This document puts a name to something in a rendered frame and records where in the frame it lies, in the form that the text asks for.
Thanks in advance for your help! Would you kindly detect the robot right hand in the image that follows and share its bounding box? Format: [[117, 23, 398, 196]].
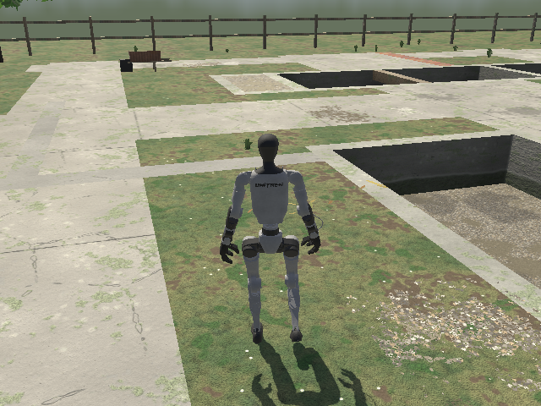
[[301, 236, 321, 255]]

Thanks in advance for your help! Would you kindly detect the right robot thigh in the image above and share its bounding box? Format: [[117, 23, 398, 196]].
[[282, 235, 299, 288]]

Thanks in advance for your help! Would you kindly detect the robot right upper arm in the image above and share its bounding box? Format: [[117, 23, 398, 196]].
[[287, 170, 310, 217]]

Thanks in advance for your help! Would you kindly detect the robot right forearm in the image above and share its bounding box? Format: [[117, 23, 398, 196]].
[[302, 203, 319, 239]]

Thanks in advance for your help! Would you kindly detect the robot left forearm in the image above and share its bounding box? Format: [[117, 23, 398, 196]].
[[221, 206, 238, 245]]

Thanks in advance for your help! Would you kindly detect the robot thigh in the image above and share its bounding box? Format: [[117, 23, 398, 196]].
[[282, 235, 299, 288], [242, 236, 262, 293]]

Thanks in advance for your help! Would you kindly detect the left robot thigh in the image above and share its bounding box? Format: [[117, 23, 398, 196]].
[[242, 236, 262, 293]]

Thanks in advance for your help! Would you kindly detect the robot left upper arm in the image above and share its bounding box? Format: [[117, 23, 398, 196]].
[[230, 171, 251, 219]]

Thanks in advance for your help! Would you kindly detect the robot left hand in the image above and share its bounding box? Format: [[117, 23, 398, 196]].
[[220, 243, 239, 264]]

